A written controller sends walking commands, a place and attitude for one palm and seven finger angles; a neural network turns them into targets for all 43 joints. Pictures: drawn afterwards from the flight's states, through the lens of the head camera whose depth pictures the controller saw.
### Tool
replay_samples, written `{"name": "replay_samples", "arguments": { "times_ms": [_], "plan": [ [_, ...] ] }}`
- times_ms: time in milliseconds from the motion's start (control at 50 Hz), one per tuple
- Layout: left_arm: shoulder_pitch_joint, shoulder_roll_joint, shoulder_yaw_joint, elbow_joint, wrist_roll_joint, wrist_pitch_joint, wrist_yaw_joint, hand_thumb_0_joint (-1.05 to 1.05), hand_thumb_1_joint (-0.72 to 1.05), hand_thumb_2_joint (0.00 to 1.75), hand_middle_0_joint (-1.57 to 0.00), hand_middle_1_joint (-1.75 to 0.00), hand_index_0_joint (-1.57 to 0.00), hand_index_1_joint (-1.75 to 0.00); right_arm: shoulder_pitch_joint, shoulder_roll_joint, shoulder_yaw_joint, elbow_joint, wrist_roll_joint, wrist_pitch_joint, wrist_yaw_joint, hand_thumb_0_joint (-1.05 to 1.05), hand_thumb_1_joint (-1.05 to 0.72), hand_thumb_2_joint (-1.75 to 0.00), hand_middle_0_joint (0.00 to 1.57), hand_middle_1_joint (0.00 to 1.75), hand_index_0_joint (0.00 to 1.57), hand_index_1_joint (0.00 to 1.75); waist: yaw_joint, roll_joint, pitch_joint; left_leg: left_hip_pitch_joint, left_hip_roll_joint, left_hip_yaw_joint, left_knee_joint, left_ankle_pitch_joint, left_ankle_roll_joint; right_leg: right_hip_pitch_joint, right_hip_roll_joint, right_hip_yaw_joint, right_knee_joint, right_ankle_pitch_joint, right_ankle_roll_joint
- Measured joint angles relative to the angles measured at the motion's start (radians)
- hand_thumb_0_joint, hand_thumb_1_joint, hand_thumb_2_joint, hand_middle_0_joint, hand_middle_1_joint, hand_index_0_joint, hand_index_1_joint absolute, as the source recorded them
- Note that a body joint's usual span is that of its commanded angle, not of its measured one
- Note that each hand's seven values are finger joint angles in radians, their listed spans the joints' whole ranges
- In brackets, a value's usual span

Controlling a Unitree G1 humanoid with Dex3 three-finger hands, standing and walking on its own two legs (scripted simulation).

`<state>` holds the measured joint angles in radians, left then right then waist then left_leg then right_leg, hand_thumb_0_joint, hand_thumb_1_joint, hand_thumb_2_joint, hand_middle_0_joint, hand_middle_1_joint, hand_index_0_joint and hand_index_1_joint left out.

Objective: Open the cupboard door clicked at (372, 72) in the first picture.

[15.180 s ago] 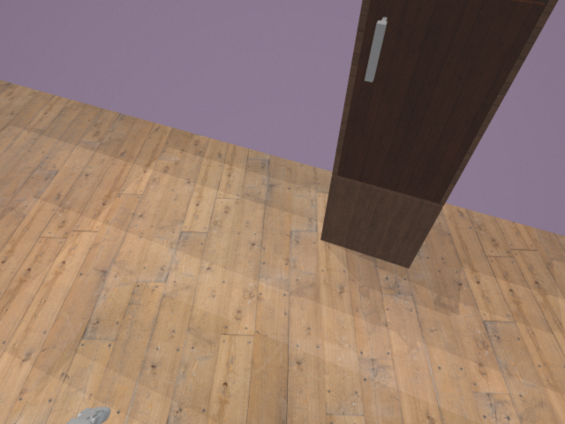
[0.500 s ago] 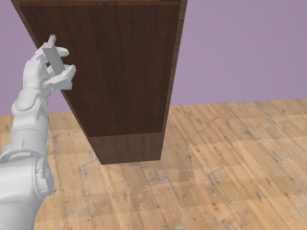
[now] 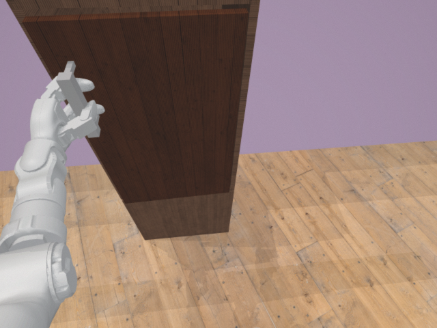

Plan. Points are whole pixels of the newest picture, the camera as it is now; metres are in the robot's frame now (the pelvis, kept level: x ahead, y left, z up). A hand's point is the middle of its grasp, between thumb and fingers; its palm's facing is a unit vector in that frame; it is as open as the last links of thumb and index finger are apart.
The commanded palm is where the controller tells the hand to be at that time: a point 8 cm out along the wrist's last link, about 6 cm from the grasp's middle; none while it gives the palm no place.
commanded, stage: pull the door open along its arc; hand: left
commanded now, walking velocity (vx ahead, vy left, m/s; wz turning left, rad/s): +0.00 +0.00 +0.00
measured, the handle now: (82, 101) +0.51 +0.24 +0.13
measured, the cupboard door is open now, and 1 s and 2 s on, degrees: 2 47 46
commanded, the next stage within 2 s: open thumb and fingers to let go in 0.86 s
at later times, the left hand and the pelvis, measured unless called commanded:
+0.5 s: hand (119, 171) +0.34 +0.14 +0.14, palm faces +0.46 -0.88 +0.06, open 6.2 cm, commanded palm +0.28 +0.17 +0.13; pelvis +0.01 -0.01 +0.01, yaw +2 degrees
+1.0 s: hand (170, 212) +0.27 +0.06 +0.14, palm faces +0.39 -0.92 -0.02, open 6.3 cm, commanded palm +0.22 +0.11 +0.13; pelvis +0.00 -0.03 +0.01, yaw +4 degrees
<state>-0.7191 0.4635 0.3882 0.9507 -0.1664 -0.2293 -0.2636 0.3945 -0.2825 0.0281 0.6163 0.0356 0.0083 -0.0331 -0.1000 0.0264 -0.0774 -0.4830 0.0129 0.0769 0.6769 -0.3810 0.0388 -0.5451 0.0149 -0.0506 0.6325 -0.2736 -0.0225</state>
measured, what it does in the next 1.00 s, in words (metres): stands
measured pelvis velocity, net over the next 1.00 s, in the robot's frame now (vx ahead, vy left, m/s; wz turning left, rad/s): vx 0.00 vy -0.03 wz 0.07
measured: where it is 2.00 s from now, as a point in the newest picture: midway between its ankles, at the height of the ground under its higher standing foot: outside the picture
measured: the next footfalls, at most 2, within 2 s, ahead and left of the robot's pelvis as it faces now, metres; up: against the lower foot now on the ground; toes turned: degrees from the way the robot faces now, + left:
none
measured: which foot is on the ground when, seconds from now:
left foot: down 0.00-1.00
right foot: down 0.00-1.00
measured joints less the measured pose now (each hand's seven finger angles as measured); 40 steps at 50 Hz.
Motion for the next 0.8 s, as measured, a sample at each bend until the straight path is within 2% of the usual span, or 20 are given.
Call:
{"name": "replay_samples", "arguments": {
  "times_ms": [80,220,240,280,340,420,460,500,540,600,740,800],
  "plan": [
    [0.116,-0.032,-0.005,-0.140,-0.032,0.032,-0.006,0.00,0.73,0.76,-0.34,-1.35,-0.32,-1.34,-0.003,0.000,-0.005,-0.017,0.009,0.003,0.003,0.01,-0.90,-0.90,0.20,0.30,0.20,0.30,0.012,0.005,-0.004,0.039,0.003,0.009,-0.024,0.002,-0.002,0.033,0.006,0.009,-0.018,0.002,-0.001],
    [0.358,-0.126,-0.049,-0.455,-0.077,0.112,0.010,0.00,0.72,0.74,-0.33,-1.34,-0.29,-1.32,-0.050,0.008,-0.007,-0.046,0.021,-0.012,0.008,0.01,-0.90,-0.90,0.20,0.30,0.20,0.30,0.040,0.014,-0.006,0.119,0.000,0.014,-0.069,0.009,-0.005,0.103,0.005,0.016,-0.045,0.001,-0.001],
    [0.384,-0.146,-0.060,-0.500,-0.080,0.131,0.031,0.00,0.71,0.74,-0.33,-1.34,-0.29,-1.32,-0.062,0.011,-0.009,-0.048,0.021,-0.017,0.008,0.01,-0.90,-0.90,0.20,0.30,0.20,0.30,0.048,0.014,-0.007,0.127,0.000,0.014,-0.072,0.010,-0.005,0.110,0.005,0.016,-0.047,0.000,-0.002],
    [0.429,-0.201,-0.091,-0.593,-0.076,0.163,0.125,0.00,0.71,0.75,-0.33,-1.33,-0.30,-1.30,-0.092,0.020,-0.013,-0.045,0.018,-0.030,0.012,0.01,-0.90,-0.90,0.20,0.30,0.20,0.30,0.064,0.014,-0.004,0.141,-0.001,0.012,-0.079,0.012,-0.007,0.124,0.004,0.014,-0.051,0.000,-0.002],
    [0.495,-0.300,-0.141,-0.729,-0.048,0.200,0.297,0.01,0.70,0.77,-0.32,-1.34,-0.31,-1.28,-0.146,0.036,-0.017,-0.038,0.007,-0.042,0.023,0.01,-0.90,-0.90,0.20,0.30,0.20,0.30,0.083,0.015,0.000,0.159,-0.005,0.006,-0.090,0.018,-0.010,0.142,0.001,0.008,-0.056,0.001,-0.004],
    [0.564,-0.413,-0.235,-0.876,0.019,0.263,0.513,0.01,0.69,0.78,-0.30,-1.33,-0.32,-1.27,-0.211,0.058,-0.014,-0.035,-0.018,-0.030,0.028,0.01,-0.90,-0.90,0.20,0.30,0.20,0.30,0.105,0.015,0.010,0.187,-0.010,-0.009,-0.099,0.024,-0.014,0.175,-0.005,-0.006,-0.060,-0.003,-0.007],
    [0.585,-0.458,-0.286,-0.929,0.061,0.306,0.608,0.01,0.69,0.79,-0.30,-1.32,-0.32,-1.27,-0.237,0.069,-0.010,-0.033,-0.031,-0.014,0.026,0.01,-0.90,-0.90,0.20,0.30,0.20,0.30,0.113,0.015,0.015,0.203,-0.012,-0.020,-0.104,0.027,-0.016,0.194,-0.008,-0.017,-0.064,-0.006,-0.008],
    [0.604,-0.491,-0.332,-0.967,0.103,0.346,0.678,0.01,0.70,0.79,-0.29,-1.31,-0.32,-1.28,-0.257,0.079,-0.003,-0.031,-0.042,0.006,0.022,0.01,-0.90,-0.90,0.20,0.30,0.20,0.30,0.120,0.014,0.019,0.219,-0.014,-0.032,-0.110,0.029,-0.018,0.215,-0.011,-0.028,-0.070,-0.009,-0.011],
    [0.622,-0.514,-0.373,-0.995,0.138,0.381,0.721,0.01,0.70,0.80,-0.29,-1.30,-0.31,-1.29,-0.270,0.089,0.002,-0.030,-0.051,0.024,0.015,0.01,-0.90,-0.90,0.20,0.30,0.20,0.30,0.126,0.014,0.022,0.237,-0.016,-0.043,-0.117,0.032,-0.021,0.237,-0.012,-0.039,-0.077,-0.010,-0.013],
    [0.664,-0.534,-0.426,-1.039,0.171,0.415,0.746,0.01,0.71,0.80,-0.28,-1.30,-0.30,-1.30,-0.276,0.102,0.006,-0.031,-0.058,0.045,0.011,0.01,-0.90,-0.90,0.20,0.30,0.20,0.30,0.133,0.013,0.027,0.264,-0.015,-0.054,-0.126,0.034,-0.025,0.268,-0.011,-0.050,-0.087,-0.012,-0.017],
    [0.810,-0.571,-0.548,-1.165,0.208,0.433,0.756,0.02,0.71,0.77,-0.27,-1.31,-0.29,-1.31,-0.260,0.113,0.003,-0.035,-0.062,0.077,0.026,0.01,-0.90,-0.90,0.20,0.30,0.20,0.30,0.136,0.021,0.037,0.303,-0.014,-0.064,-0.124,0.026,-0.030,0.310,-0.010,-0.059,-0.085,-0.024,-0.022],
    [0.863,-0.549,-0.612,-1.214,0.219,0.435,0.763,0.01,0.70,0.76,-0.28,-1.31,-0.29,-1.32,-0.256,0.114,0.000,-0.032,-0.064,0.084,0.039,0.01,-0.90,-0.90,0.20,0.30,0.20,0.30,0.132,0.024,0.041,0.304,-0.013,-0.066,-0.112,0.020,-0.032,0.311,-0.010,-0.061,-0.072,-0.031,-0.024]
  ]
}}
